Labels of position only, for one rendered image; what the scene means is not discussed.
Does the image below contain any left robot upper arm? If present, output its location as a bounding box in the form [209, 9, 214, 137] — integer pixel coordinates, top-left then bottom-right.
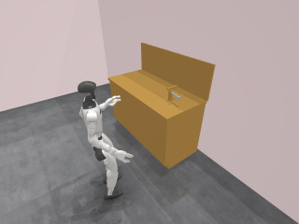
[79, 98, 85, 119]

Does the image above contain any robot right hand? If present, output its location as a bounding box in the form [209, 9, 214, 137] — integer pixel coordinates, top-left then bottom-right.
[115, 150, 134, 163]

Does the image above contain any right robot upper arm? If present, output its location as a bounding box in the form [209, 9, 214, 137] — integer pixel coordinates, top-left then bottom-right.
[86, 110, 98, 143]

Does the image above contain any tap lever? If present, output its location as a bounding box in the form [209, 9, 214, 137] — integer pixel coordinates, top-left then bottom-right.
[171, 91, 181, 100]

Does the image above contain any right robot foot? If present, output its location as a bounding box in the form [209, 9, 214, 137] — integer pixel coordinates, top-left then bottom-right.
[104, 189, 122, 200]

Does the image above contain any counter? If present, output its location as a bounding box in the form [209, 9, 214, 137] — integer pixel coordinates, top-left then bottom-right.
[107, 42, 216, 169]

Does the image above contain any right robot forearm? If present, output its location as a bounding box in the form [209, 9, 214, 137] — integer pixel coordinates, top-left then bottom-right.
[90, 137, 118, 156]

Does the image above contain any robot left hand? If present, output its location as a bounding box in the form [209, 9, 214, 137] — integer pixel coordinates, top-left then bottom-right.
[105, 95, 121, 107]

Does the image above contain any right robot thigh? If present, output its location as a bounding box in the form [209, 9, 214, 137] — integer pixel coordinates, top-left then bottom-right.
[94, 147, 118, 177]

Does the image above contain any left robot forearm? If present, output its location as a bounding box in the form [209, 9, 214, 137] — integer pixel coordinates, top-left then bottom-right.
[99, 103, 107, 111]

